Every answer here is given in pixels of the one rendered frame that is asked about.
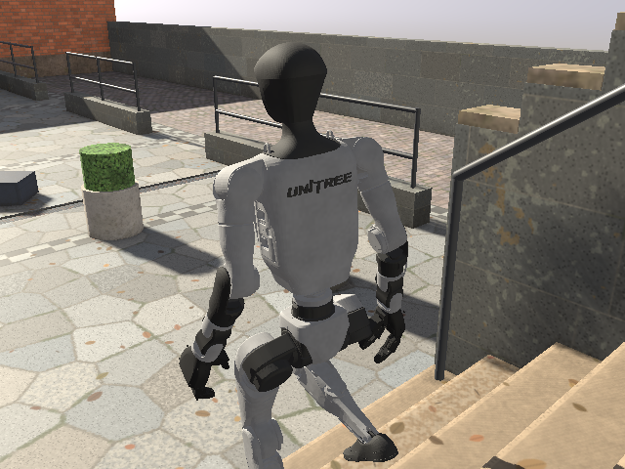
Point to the stairs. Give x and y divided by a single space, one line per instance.
563 410

